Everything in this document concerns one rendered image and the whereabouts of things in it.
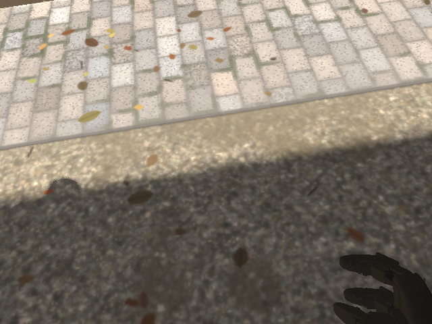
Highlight right robot hand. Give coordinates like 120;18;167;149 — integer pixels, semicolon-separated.
333;252;432;324

